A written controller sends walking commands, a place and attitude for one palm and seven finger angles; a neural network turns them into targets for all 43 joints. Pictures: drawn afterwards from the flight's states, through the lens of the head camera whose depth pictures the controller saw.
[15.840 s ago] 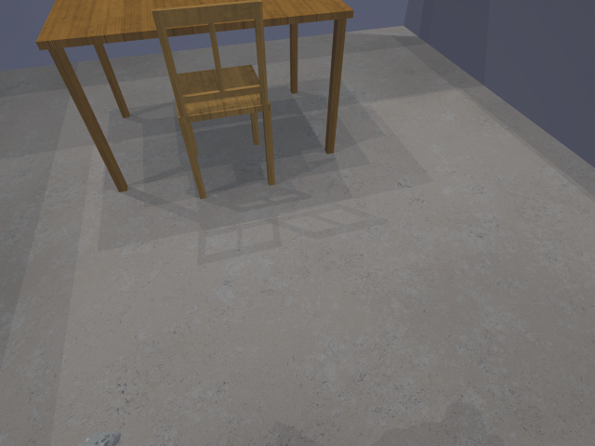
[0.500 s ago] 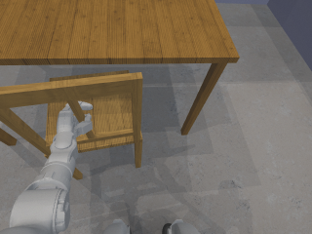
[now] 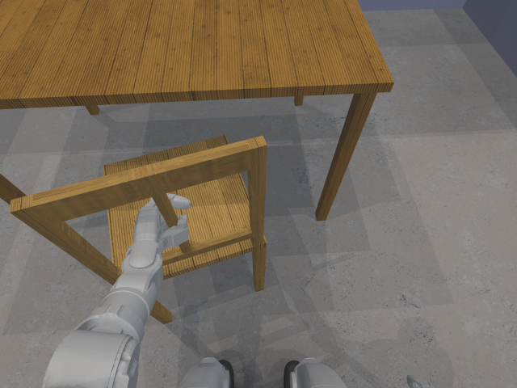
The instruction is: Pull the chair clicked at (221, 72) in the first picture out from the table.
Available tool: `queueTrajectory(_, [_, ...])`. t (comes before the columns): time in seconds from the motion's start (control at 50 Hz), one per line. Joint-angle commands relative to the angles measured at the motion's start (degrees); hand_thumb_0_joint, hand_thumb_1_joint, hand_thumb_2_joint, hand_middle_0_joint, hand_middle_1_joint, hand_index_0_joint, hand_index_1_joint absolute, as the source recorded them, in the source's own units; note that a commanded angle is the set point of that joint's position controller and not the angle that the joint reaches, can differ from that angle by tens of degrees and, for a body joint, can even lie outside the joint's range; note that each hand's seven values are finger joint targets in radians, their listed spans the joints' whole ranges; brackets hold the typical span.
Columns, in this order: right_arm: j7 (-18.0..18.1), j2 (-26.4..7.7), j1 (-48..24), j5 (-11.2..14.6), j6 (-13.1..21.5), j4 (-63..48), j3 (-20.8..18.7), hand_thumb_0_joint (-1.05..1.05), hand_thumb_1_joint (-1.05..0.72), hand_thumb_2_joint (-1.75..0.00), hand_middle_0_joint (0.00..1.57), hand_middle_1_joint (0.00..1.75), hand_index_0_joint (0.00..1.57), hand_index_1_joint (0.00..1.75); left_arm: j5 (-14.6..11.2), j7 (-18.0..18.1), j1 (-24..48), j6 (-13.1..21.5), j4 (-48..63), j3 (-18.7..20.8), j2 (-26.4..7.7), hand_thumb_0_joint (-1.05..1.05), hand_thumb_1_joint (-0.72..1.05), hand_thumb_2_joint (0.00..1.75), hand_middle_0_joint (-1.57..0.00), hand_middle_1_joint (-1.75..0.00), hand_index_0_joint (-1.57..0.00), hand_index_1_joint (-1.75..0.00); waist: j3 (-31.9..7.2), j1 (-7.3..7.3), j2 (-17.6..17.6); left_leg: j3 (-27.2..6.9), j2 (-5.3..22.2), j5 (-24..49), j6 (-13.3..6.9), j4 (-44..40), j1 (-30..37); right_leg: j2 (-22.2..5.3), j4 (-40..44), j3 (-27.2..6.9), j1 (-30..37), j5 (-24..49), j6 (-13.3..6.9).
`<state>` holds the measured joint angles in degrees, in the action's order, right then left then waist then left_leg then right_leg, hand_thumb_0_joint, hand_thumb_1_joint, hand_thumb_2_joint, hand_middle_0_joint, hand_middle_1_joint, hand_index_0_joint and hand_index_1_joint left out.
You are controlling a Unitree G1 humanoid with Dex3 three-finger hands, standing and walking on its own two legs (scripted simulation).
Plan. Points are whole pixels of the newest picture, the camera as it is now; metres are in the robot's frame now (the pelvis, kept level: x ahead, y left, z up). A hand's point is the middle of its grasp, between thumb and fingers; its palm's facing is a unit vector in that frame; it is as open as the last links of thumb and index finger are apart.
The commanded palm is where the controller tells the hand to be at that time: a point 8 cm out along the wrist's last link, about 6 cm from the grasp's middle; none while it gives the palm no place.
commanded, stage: step backward, pulling the chair out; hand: left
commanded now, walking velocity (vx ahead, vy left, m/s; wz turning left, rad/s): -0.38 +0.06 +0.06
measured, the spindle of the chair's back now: (174, 225) +0.41 +0.16 -0.09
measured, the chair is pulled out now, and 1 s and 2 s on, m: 0.17 0.21 0.34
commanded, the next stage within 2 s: none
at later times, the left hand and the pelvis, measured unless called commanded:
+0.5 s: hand (177, 245) +0.35 +0.14 -0.05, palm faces +0.07 -0.98 -0.18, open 5.1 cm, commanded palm +0.36 +0.20 -0.05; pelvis +0.00 +0.00 +0.00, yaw +1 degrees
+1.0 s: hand (175, 251) +0.34 +0.14 -0.05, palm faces +0.07 -0.98 -0.18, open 5.2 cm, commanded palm +0.34 +0.20 -0.05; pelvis -0.02 +0.00 +0.00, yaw +5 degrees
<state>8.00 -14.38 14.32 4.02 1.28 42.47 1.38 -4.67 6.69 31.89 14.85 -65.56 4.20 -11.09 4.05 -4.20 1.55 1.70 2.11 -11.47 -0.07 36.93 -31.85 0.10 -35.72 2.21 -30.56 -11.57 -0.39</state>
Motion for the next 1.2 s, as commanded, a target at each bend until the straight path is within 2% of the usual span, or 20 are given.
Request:
queueTrajectory(0.0, [0.88,-8.50,3.55,0.09,2.85,-4.11,-2.91,0.00,-0.90,-0.90,0.20,0.30,0.20,0.30,2.26,1.30,20.49,3.45,11.01,-1.25,-13.61,0.00,0.90,0.90,-0.50,-1.45,-0.50,-1.45,-21.65,0.78,-1.81,-5.46,3.58,-9.14,-1.16,-4.61,11.29,-9.54,11.61,-9.34,8.59,-9.28,-0.23])
queueTrajectory(0.16, [1.34,-8.42,1.66,-0.47,3.10,-4.40,-2.54,0.00,-0.90,-0.90,0.20,0.30,0.20,0.30,2.27,0.93,17.30,3.53,13.15,-2.47,-11.10,0.00,0.90,0.90,-0.50,-1.45,-0.50,-1.45,-21.03,2.18,5.01,-9.44,7.74,-1.99,-2.98,-10.43,10.47,-4.87,2.59,-5.24,11.47,-4.97,0.33])
queueTrajectory(0.26, [1.31,-8.11,1.76,-0.88,2.90,-4.31,-2.79,0.00,-0.90,-0.90,0.20,0.30,0.20,0.30,2.53,0.65,16.31,3.07,13.78,-2.04,-11.35,0.00,0.90,0.90,-0.50,-1.45,-0.50,-1.45,-21.52,2.36,3.13,-8.81,7.55,0.78,-2.45,-8.15,9.92,-5.49,2.04,-6.10,12.78,-1.46,-0.26])
queueTrajectory(0.38, [1.00,-7.78,2.90,-0.79,3.03,-3.17,-3.09,0.00,-0.90,-0.90,0.20,0.30,0.20,0.30,2.70,1.06,15.80,3.15,11.94,-1.96,-12.83,0.00,0.90,0.90,-0.50,-1.45,-0.50,-1.45,-20.67,1.63,-4.85,-4.71,1.25,-7.76,0.59,0.26,12.50,-13.80,13.88,-14.03,9.14,-4.98,-3.35])
queueTrajectory(0.42, [0.89,-7.57,2.43,-0.81,3.15,-2.55,-2.86,0.00,-0.90,-0.90,0.20,0.30,0.20,0.30,2.69,1.20,15.72,3.02,11.79,-2.07,-12.58,0.00,0.90,0.90,-0.50,-1.45,-0.50,-1.45,-20.80,1.71,-5.99,-4.31,0.77,-7.01,0.66,0.50,14.31,-14.91,14.98,-12.89,9.52,-3.99,-3.37])
queueTrajectory(0.46, [1.16,-8.32,2.05,-0.98,3.40,-2.13,-2.71,0.00,-0.90,-0.90,0.20,0.30,0.20,0.30,2.87,1.21,15.89,3.22,11.84,-2.00,-12.16,0.00,0.90,0.90,-0.50,-1.45,-0.50,-1.45,-21.24,1.65,-2.56,-5.89,2.82,0.64,0.11,-4.38,15.97,-11.42,11.11,-8.34,10.48,1.53,-1.73])
queueTrajectory(0.52, [1.29,-8.38,0.30,-0.94,3.16,-3.47,-2.32,0.00,-0.90,-0.90,0.20,0.30,0.20,0.30,2.33,0.58,17.31,3.51,13.29,-3.76,-9.43,0.00,0.90,0.90,-0.50,-1.45,-0.50,-1.45,-20.04,2.20,3.28,-11.99,9.09,0.69,-3.09,-12.56,12.93,-4.39,1.84,-3.94,11.09,-4.77,0.55])
queueTrajectory(0.56, [1.39,-8.12,0.02,-1.35,2.95,-3.63,-2.37,0.00,-0.90,-0.90,0.20,0.30,0.20,0.30,2.43,0.51,17.29,3.23,13.84,-3.42,-9.04,0.00,0.90,0.90,-0.50,-1.45,-0.50,-1.45,-20.24,2.57,8.31,-14.74,11.46,4.61,-4.48,-13.58,13.29,-2.85,-3.21,-3.28,10.45,-5.23,0.21])
queueTrajectory(0.64, [1.13,-7.94,0.90,-2.03,2.94,-3.11,-2.82,0.00,-0.90,-0.90,0.20,0.30,0.20,0.30,2.91,0.02,17.65,2.77,14.37,-2.24,-10.18,0.00,0.90,0.90,-0.50,-1.45,-0.50,-1.45,-22.59,2.58,7.13,-12.91,12.06,14.85,-4.36,-9.37,16.18,-3.03,-1.94,-3.82,12.23,-0.46,0.05])
queueTrajectory(0.72, [1.02,-7.28,0.21,-1.27,3.22,-3.67,-2.95,0.00,-0.90,-0.90,0.20,0.30,0.20,0.30,2.43,0.10,17.51,2.35,13.63,-1.99,-11.08,0.00,0.90,0.90,-0.50,-1.45,-0.50,-1.45,-19.36,2.69,2.28,-8.84,8.06,-3.59,-2.36,-6.27,5.72,-6.89,2.87,-9.00,15.81,-3.58,-1.39])
queueTrajectory(0.78, [0.62,-6.88,1.89,-0.87,3.72,-2.41,-3.29,0.00,-0.90,-0.90,0.20,0.30,0.20,0.30,2.45,1.03,16.17,1.95,11.70,-0.90,-14.29,0.00,0.90,0.90,-0.50,-1.45,-0.50,-1.45,-21.21,2.43,-8.96,-4.04,-1.00,-14.22,1.98,10.38,9.64,-20.10,17.84,-22.01,11.58,-6.00,-6.70])
queueTrajectory(0.84, [0.10,-7.38,-0.01,-1.50,3.75,-2.36,-2.56,0.00,-0.90,-0.90,0.20,0.30,0.20,0.30,2.71,0.75,15.37,0.22,12.04,-0.52,-13.36,0.00,0.90,0.90,-0.50,-1.45,-0.50,-1.45,-21.90,3.07,-8.27,-7.67,-1.65,-18.07,2.02,17.40,5.31,-22.37,14.15,-17.91,19.57,15.47,-9.19])
queueTrajectory(0.9, [0.52,-7.73,0.95,-1.43,3.60,-0.83,-1.73,0.00,-0.90,-0.90,0.20,0.30,0.20,0.30,2.52,0.39,16.88,-0.91,13.39,-1.05,-11.82,0.00,0.90,0.90,-0.50,-1.45,-0.50,-1.45,-21.82,1.95,-7.48,-6.88,-0.35,-13.14,1.80,1.03,9.56,-18.61,8.53,-10.00,22.85,27.59,-4.96])
queueTrajectory(0.92, [0.83,-8.31,1.50,-1.33,3.40,-0.28,-2.01,0.00,-0.90,-0.90,0.20,0.30,0.20,0.30,2.29,0.29,17.25,-1.23,13.88,-1.72,-11.18,0.00,0.90,0.90,-0.50,-1.45,-0.50,-1.45,-22.46,1.62,-6.78,-6.11,0.53,-5.93,1.48,-5.70,12.11,-16.77,6.85,-8.44,22.59,27.10,-3.20])
queueTrajectory(0.96, [1.28,-10.13,1.14,-1.27,2.71,-1.59,-2.91,0.00,-0.90,-0.90,0.20,0.30,0.20,0.30,1.96,0.08,18.91,-1.27,15.04,-3.47,-9.02,0.00,0.90,0.90,-0.50,-1.45,-0.50,-1.45,-22.34,2.30,0.13,-10.86,7.06,15.63,-1.37,-10.45,15.50,-8.24,2.81,-3.23,18.97,19.77,1.15])
queueTrajectory(0.98, [0.82,-9.15,1.23,-0.76,2.44,-1.96,-3.33,0.00,-0.90,-0.90,0.20,0.30,0.20,0.30,1.46,-0.27,20.44,-0.96,15.48,-4.35,-7.83,0.00,0.90,0.90,-0.50,-1.45,-0.50,-1.45,-23.39,2.51,-0.37,-9.30,8.89,15.07,-2.08,-10.39,17.06,-6.63,2.73,-3.39,18.42,12.27,1.64])
queueTrajectory(1.04, [1.34,-7.95,-0.07,-2.18,1.83,-3.03,-3.03,0.00,-0.90,-0.90,0.20,0.30,0.20,0.30,2.31,-0.68,23.90,0.20,18.08,-4.32,-7.22,0.00,0.90,0.90,-0.50,-1.45,-0.50,-1.45,-24.72,2.02,9.79,-10.81,10.98,22.19,-2.91,-10.43,16.80,-4.78,-4.54,-2.08,16.63,6.92,1.21])
queueTrajectory(1.1, [0.46,-7.42,1.38,-2.43,1.86,-2.63,-3.52,0.00,-0.90,-0.90,0.20,0.30,0.20,0.30,2.82,-0.94,22.90,0.77,15.50,-3.41,-7.17,0.00,0.90,0.90,-0.50,-1.45,-0.50,-1.45,-23.15,2.11,8.71,-10.77,12.60,29.43,-3.20,-7.50,19.39,-3.98,-4.27,-2.57,13.55,2.85,0.59])
queueTrajectory(1.14, [0.37,-7.89,1.94,-2.45,2.03,-1.93,-3.87,0.00,-0.90,-0.90,0.20,0.30,0.20,0.30,3.19,-0.91,22.95,1.30,14.61,-1.81,-9.32,0.00,0.90,0.90,-0.50,-1.45,-0.50,-1.45,-23.37,1.76,6.41,-9.50,11.78,28.31,-2.22,-5.44,17.81,-4.27,-1.87,-3.09,16.02,10.66,0.41])
queueTrajectory(1.18, [0.40,-7.54,1.76,-1.79,2.12,-2.06,-4.06,0.00,-0.90,-0.90,0.20,0.30,0.20,0.30,3.00,-0.86,22.59,1.40,14.03,-1.26,-10.79,0.00,0.90,0.90,-0.50,-1.45,-0.50,-1.45,-24.08,1.62,3.36,-6.21,8.80,15.72,0.11,-2.69,11.73,-7.59,0.25,-6.10,20.09,20.92,-0.56])
